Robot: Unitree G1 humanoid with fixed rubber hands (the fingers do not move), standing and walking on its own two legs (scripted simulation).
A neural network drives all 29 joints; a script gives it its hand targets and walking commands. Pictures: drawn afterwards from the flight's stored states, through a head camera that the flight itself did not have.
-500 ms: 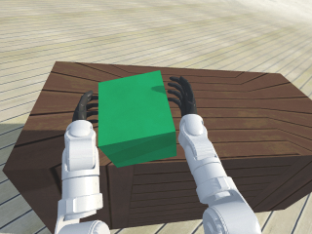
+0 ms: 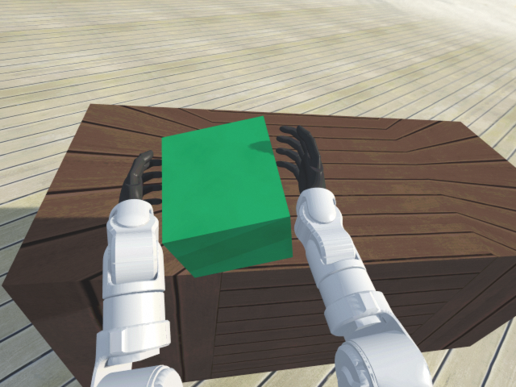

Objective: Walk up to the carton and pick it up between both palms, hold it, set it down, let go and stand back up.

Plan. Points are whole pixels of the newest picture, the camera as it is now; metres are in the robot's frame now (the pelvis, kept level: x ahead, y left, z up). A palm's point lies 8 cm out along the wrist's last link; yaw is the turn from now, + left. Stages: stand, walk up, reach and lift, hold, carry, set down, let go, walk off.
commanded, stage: hold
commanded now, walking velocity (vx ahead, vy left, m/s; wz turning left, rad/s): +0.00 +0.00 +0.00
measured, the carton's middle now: (228, 198) +0.40 +0.01 +0.11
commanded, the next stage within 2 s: none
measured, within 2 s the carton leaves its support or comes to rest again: neither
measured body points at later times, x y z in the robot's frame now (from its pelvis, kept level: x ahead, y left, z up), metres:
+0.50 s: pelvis +0.00 +0.00 +0.00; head -0.02 +0.04 +0.45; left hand +0.37 +0.15 +0.15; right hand +0.38 -0.11 +0.19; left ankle +0.06 +0.13 -0.75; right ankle +0.02 -0.10 -0.75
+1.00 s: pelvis +0.00 +0.00 +0.00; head -0.03 +0.04 +0.44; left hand +0.37 +0.15 +0.15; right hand +0.38 -0.11 +0.19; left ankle +0.06 +0.13 -0.75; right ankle +0.02 -0.10 -0.75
